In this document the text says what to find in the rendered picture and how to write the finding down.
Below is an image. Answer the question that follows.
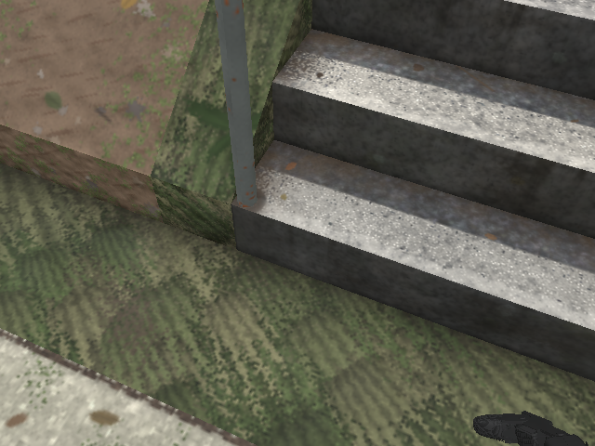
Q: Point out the robot right hand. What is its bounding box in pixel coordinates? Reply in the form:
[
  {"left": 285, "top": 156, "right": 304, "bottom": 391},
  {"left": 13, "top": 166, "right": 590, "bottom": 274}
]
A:
[{"left": 473, "top": 411, "right": 588, "bottom": 446}]

